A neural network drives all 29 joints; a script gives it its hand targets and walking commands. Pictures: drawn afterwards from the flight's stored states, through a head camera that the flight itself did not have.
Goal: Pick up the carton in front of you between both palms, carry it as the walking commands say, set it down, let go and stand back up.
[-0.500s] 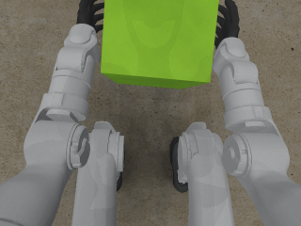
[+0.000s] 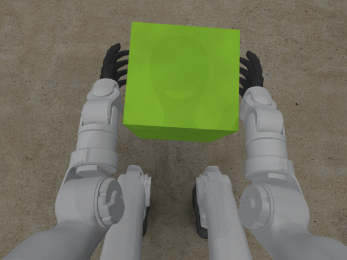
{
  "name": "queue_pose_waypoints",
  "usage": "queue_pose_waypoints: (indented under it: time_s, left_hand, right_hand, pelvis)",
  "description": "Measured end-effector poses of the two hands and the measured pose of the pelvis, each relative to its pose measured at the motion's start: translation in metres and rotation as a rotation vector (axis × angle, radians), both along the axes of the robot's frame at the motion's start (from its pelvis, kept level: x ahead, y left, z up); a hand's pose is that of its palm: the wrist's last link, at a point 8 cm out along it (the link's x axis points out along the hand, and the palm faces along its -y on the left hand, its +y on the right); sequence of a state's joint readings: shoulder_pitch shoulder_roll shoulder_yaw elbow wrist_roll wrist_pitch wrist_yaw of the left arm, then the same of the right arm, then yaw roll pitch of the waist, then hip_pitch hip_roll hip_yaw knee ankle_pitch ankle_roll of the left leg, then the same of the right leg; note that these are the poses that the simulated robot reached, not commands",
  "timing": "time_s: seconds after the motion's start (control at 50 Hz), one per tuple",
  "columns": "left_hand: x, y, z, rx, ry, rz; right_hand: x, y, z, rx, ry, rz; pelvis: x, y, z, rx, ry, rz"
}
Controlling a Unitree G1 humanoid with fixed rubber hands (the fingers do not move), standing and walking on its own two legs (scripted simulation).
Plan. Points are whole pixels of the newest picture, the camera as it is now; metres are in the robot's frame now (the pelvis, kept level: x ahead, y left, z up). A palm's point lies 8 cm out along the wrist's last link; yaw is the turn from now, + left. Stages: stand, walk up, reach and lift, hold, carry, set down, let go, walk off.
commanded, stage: reach and lift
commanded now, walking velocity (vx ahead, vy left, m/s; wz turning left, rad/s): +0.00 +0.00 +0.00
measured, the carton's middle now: (179, 95) +0.48 -0.01 -0.12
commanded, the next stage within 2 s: none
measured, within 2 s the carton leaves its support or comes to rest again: neither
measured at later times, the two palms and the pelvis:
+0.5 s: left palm (73, 67) +0.43 +0.15 +0.11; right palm (298, 74) +0.43 -0.15 +0.11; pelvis +0.05 +0.00 +0.14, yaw +1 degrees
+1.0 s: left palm out of the picture +0.39 +0.15 +0.26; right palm out of the picture +0.39 -0.15 +0.26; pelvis +0.09 +0.00 +0.25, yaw +1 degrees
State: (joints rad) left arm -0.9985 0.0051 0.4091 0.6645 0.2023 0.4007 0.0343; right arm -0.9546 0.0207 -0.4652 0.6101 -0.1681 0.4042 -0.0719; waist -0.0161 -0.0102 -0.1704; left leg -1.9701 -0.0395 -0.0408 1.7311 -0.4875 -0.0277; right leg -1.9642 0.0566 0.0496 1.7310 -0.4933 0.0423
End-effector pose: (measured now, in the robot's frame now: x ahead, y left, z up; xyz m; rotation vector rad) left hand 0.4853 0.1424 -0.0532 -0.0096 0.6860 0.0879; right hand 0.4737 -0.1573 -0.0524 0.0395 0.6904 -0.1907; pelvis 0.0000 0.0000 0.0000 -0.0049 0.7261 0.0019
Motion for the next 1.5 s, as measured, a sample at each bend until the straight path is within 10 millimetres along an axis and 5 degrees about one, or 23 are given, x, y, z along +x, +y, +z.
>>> queue_pose_waypoints:
  time_s: [0.76, 1.06, 1.16, 1.5]
  left_hand:
    - [-0.077, 0.007, 0.243, -0.005, 0.01, 0.053]
    - [-0.104, 0.009, 0.33, 0.002, -0.024, 0.059]
    - [-0.109, 0.01, 0.345, 0.014, -0.018, 0.05]
    - [-0.108, 0.008, 0.348, 0.019, -0.008, 0.045]
  right_hand:
    - [-0.064, 0.007, 0.243, 0.002, 0.009, 0.041]
    - [-0.087, 0.008, 0.329, -0.005, -0.025, 0.064]
    - [-0.093, 0.009, 0.344, -0.016, -0.018, 0.075]
    - [-0.092, 0.007, 0.347, -0.022, -0.008, 0.078]
  pelvis:
    - [0.072, -0.002, 0.209, 0.007, -0.431, 0.01]
    - [0.09, -0.002, 0.261, 0.01, -0.697, 0.01]
    - [0.086, -0.002, 0.267, 0.01, -0.769, 0.009]
    - [0.076, -0.002, 0.269, 0.009, -0.802, 0.005]
